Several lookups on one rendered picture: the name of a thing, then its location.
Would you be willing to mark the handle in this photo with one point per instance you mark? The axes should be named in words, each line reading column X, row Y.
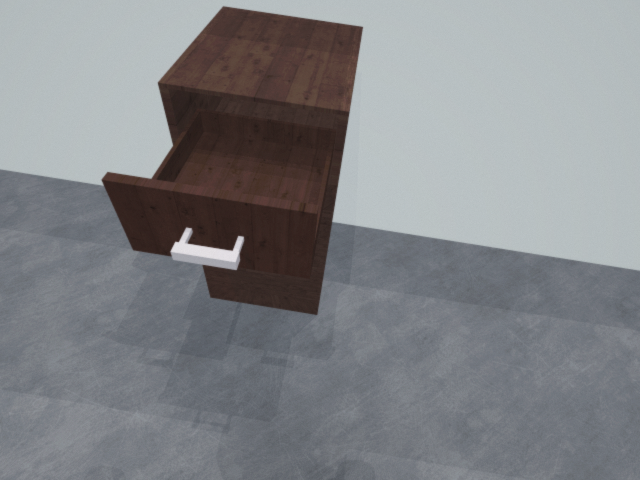
column 182, row 251

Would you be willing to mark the drawer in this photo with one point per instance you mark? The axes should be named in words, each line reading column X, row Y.
column 230, row 175

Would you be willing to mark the cabinet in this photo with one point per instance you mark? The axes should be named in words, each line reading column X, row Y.
column 274, row 67

